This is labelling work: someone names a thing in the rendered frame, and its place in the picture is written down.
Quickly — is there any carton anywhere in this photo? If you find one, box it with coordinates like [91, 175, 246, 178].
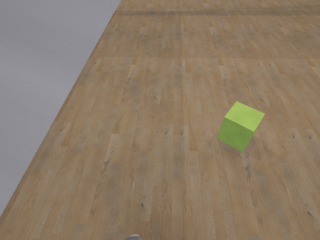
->
[217, 101, 265, 152]

